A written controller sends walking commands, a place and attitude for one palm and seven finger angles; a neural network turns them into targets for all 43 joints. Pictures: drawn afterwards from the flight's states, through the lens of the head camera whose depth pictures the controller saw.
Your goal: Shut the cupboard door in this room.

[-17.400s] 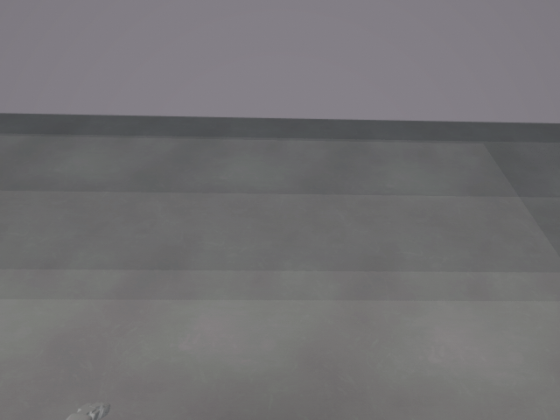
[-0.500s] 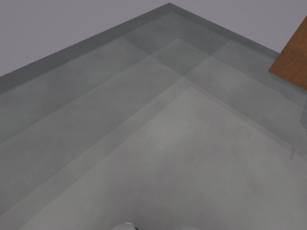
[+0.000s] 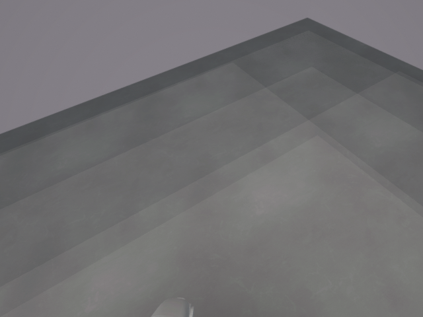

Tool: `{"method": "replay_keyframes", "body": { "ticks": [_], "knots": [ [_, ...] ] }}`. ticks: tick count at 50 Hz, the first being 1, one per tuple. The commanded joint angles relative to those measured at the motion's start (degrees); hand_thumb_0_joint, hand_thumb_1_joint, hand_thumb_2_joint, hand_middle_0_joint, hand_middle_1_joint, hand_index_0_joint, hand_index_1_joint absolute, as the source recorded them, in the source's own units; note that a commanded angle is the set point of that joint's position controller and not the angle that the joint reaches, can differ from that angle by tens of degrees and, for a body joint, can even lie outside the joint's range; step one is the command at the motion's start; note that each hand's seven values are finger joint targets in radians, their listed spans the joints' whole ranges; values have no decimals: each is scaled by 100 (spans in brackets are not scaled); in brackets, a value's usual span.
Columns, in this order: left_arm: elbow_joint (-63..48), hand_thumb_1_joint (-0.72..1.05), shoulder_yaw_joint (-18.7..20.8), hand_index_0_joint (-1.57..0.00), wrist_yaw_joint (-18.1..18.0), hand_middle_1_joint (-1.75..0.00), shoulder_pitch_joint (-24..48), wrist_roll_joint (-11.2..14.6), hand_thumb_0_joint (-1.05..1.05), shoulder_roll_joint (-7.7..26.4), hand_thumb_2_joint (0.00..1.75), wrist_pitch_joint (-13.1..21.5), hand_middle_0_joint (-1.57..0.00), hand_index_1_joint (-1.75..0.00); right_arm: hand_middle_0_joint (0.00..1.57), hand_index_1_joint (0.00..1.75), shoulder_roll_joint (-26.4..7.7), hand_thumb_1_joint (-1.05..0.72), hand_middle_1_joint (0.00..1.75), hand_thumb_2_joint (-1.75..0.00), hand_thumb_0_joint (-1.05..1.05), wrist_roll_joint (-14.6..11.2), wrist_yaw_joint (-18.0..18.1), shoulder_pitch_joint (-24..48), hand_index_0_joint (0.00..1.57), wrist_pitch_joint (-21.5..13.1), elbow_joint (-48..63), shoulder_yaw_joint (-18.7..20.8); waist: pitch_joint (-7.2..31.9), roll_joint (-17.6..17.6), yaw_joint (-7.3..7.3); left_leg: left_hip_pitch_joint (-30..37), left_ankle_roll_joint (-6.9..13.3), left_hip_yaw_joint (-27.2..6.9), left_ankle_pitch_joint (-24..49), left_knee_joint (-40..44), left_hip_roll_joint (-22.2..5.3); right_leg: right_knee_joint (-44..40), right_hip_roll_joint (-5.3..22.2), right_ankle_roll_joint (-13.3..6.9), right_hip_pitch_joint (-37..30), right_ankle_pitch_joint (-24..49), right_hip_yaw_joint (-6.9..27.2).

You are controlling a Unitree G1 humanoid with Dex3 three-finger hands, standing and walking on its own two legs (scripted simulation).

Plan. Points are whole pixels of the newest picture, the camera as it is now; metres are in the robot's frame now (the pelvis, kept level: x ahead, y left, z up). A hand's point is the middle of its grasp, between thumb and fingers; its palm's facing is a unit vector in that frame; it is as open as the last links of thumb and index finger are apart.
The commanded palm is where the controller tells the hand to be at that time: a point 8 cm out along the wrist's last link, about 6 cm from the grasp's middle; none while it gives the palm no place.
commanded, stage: turn or walk to find it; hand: left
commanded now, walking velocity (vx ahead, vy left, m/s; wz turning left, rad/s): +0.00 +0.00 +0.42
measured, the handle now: out of the picture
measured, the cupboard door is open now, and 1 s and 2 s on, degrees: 96 96 96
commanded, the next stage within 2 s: stand and wait in 1.72 s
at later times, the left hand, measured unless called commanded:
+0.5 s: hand out of the picture -0.01 +0.26 -0.18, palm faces +0.26 -0.93 -0.25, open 7.4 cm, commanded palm none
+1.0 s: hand out of the picture -0.01 +0.20 -0.16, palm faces +0.41 -0.87 -0.25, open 7.4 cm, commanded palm none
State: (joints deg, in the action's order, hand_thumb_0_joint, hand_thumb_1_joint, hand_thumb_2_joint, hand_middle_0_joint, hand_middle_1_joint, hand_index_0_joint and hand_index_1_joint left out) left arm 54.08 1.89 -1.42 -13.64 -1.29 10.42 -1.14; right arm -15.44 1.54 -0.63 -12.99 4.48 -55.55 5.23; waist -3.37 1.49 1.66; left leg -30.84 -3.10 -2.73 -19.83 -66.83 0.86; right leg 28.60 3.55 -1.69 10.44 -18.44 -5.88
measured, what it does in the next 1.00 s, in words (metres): steps on the spot, turning left: left foot, then right foot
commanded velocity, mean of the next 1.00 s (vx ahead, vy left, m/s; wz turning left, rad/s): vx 0.00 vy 0.00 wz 0.42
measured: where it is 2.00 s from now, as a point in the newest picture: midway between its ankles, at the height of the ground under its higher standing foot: outside the picture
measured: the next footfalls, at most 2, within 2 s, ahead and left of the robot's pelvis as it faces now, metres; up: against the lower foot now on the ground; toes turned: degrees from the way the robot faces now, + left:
left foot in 0.24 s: -0.01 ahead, +0.15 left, +0.00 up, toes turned +11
right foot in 0.68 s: +0.08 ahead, -0.08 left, +0.00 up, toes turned +12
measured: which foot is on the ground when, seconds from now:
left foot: up 0.00-0.22, down 0.24-0.70, up 0.72-1.00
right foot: down 0.00-0.26, up 0.28-0.66, down 0.68-1.00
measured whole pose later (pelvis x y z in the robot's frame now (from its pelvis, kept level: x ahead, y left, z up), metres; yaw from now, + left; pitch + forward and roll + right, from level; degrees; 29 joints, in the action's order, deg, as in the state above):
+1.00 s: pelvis +0.01 +0.00 +0.00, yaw +26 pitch +0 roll +2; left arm 53.5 1.4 -1.3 -11.4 -1.7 9.7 -0.5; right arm -13.7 1.0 -0.8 -12.6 4.9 -58.1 4.0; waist -5.3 0.7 1.2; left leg -23.5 -3.4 0.2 -25.3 -57.8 -1.9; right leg 30.3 6.5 -1.1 12.7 -16.8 -12.0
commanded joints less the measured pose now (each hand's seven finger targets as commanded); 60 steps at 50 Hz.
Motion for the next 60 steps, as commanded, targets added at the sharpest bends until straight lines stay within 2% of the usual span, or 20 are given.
{"method": "replay_keyframes", "body": {
  "ticks": [1,6,10,11,13,14,20,28,32,33,35,37,39,42,51,55,56,57,58,60],
  "knots": [
    [-224,90,246,-20,-52,-30,-594,-19,0,1099,90,209,-20,-30,20,30,-198,-90,30,-90,0,-40,19,501,20,-154,383,-48,246,-1123,-384,-285,-131,145,-440,517,-179,-586,1460,-592,-881,3703,832],
    [6,90,296,-20,-63,-30,-978,-69,0,1303,90,162,-20,-30,20,30,-116,-90,30,-90,0,-109,36,1003,20,-227,424,-181,461,-1386,-598,304,-26,514,-849,2014,-135,-248,1550,-682,-1311,4724,725],
    [68,90,326,-20,-60,-30,-637,-30,0,1381,90,134,-20,-30,20,30,-184,-90,30,-90,0,-134,54,600,20,-314,312,-195,763,-1394,-302,1479,115,759,228,3881,-96,312,1437,-331,-1048,4403,329],
    [44,90,314,-20,-46,-30,-585,28,0,1332,90,121,-20,-30,20,30,-355,-90,30,-90,0,-108,50,354,20,-370,234,-157,905,-1057,-120,2373,215,707,1244,4652,-243,785,1308,-60,-484,3855,59],
    [-232,90,161,-20,9,-30,-523,26,0,787,90,77,-20,-30,20,30,-1257,-90,30,-90,0,-96,67,-94,20,-377,158,74,1055,1478,85,3950,1367,-1546,5362,4389,-2458,2652,349,559,2054,-1827,-246],
    [-256,90,141,-20,-52,-30,-87,26,0,834,90,-26,-20,-30,20,30,-1204,-90,30,-90,0,-110,138,-305,20,-362,17,74,1000,1338,276,3570,1539,-1397,5607,4363,-2365,3144,318,584,2031,-1913,255],
    [-86,90,213,-20,72,-30,-58,40,0,851,90,-43,-20,-30,20,30,-766,-90,30,-90,0,-81,178,480,20,-423,312,-36,376,616,-150,2687,1207,-576,4201,4525,-1435,3431,259,694,1976,-603,375],
    [-448,90,180,-20,54,-30,419,65,0,768,90,-49,-20,-30,20,30,-814,-90,30,-90,0,-16,143,305,20,-388,430,66,327,831,-57,2355,1295,-1124,3860,4406,-1363,2067,39,691,1486,-697,333],
    [-402,90,197,-20,53,-30,-7,85,0,814,90,69,-20,-30,20,30,-803,-90,30,-90,0,-25,139,399,20,-351,485,93,508,676,-284,1837,1035,-1338,3396,3916,-1119,271,-152,580,282,256,190],
    [-357,90,227,-20,40,-30,-259,66,0,947,90,131,-20,-30,20,30,-693,-90,30,-90,0,-64,121,352,20,-362,490,84,620,357,-405,1468,784,-1190,2626,3539,-864,-510,57,557,-384,962,300],
    [-385,90,360,-20,-33,-30,-468,-38,0,1725,90,220,-20,-30,20,30,-142,-90,30,-90,0,-111,74,117,20,-360,678,-10,797,-1807,-440,-30,163,-44,-1517,1371,293,-840,2388,-440,-1203,3053,2321],
    [-472,90,341,-20,-56,-30,-164,36,0,1447,90,212,-20,-30,20,30,-356,-90,30,-90,0,-67,98,232,20,-228,507,58,525,-1377,-387,51,186,-362,-1296,-123,-11,-938,2163,-750,-384,2811,2009],
    [-580,90,236,-20,-49,-30,291,39,0,1097,90,213,-20,-30,20,30,-268,-90,30,-90,0,-47,18,66,20,-179,297,44,353,-929,-148,53,89,-225,-569,-503,-176,-805,1642,-568,-171,2669,1069],
    [-589,90,227,-20,-61,-30,356,9,0,1020,90,230,-20,-30,20,30,-201,-90,30,-90,0,-43,-22,-100,20,-127,187,12,286,-1079,-101,184,-24,-9,-236,-327,-259,-949,1513,-469,-36,2318,599],
    [-218,90,357,-20,-42,-30,-240,-55,0,1368,90,150,-20,-30,20,30,-15,-90,30,-90,0,-108,-14,480,20,-224,288,-134,411,-1253,-463,728,-5,593,-803,1916,-298,-636,1778,-670,-534,2851,331],
    [-114,90,382,-20,-18,-30,-120,-7,0,1360,90,89,-20,-30,20,30,-84,-90,30,-90,0,-106,6,132,20,-309,229,-136,583,-1122,-219,1718,99,831,234,3643,-264,29,1633,-271,-221,2516,-46],
    [-140,90,369,-20,-7,-30,-126,41,0,1257,90,51,-20,-30,20,30,-301,-90,30,-90,0,-94,-2,-97,20,-370,189,-90,704,-539,-50,2433,193,595,1018,4373,-470,636,1457,16,302,1993,-278],
    [-292,90,323,-20,23,-30,-241,83,0,917,90,3,-20,-30,20,30,-873,-90,30,-90,0,-44,13,-226,20,-423,227,30,770,1070,-1,3147,706,-1127,2404,4710,-1736,1718,708,453,1608,-97,-580],
    [-483,90,201,-20,26,-30,92,39,0,709,90,-26,-20,-30,20,30,-1216,-90,30,-90,0,-56,38,-491,20,-375,188,100,609,1627,175,2893,1287,-1701,3647,4875,-2504,2640,378,571,2040,-1946,-301],
    [-415,90,237,-20,-8,-30,593,42,0,794,90,-111,-20,-30,20,30,-971,-90,30,-90,0,-36,175,-342,20,-382,117,47,355,1359,167,2410,1291,-1559,3314,4858,-2139,3455,379,546,2178,-1452,401]
  ]
}}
